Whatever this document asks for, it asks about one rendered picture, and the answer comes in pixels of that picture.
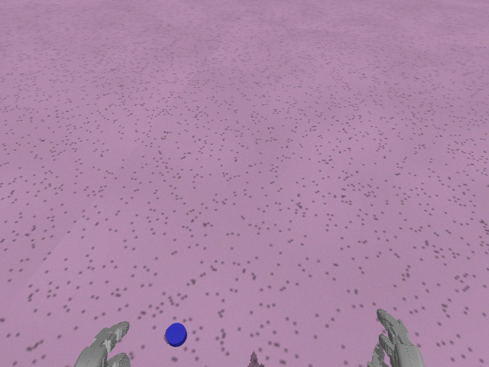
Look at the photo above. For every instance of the tin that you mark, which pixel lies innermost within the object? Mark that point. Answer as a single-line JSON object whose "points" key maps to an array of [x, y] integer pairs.
{"points": [[176, 334]]}

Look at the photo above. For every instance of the right robot hand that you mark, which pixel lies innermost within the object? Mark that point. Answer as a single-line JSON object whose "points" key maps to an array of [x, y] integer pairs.
{"points": [[398, 347]]}

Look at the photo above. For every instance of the left robot hand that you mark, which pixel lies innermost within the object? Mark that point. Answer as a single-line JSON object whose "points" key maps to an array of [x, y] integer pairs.
{"points": [[103, 343]]}

